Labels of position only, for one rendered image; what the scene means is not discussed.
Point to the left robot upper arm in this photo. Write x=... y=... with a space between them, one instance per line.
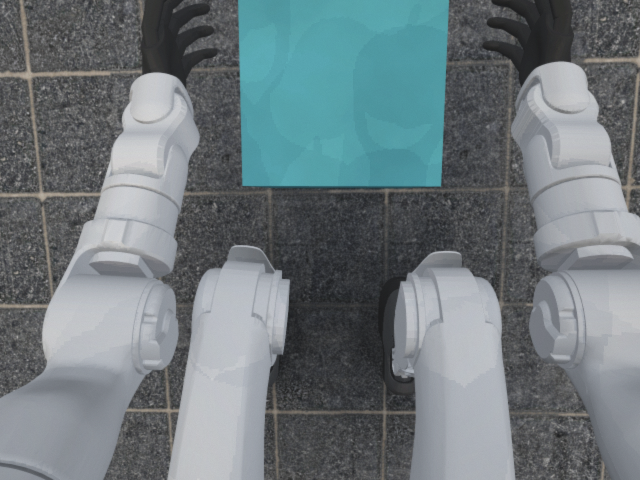
x=104 y=334

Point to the robot left hand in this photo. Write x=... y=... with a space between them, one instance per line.
x=162 y=47

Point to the right robot forearm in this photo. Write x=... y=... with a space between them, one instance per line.
x=574 y=188

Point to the right robot upper arm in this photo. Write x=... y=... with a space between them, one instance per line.
x=588 y=322

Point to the carton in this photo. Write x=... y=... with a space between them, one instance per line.
x=342 y=93

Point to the robot left shin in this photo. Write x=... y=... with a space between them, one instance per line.
x=207 y=285

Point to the left robot foot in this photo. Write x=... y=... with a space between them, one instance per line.
x=275 y=369

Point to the left robot forearm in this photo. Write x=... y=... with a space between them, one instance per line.
x=132 y=233

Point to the robot right hand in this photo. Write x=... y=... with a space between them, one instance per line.
x=548 y=38

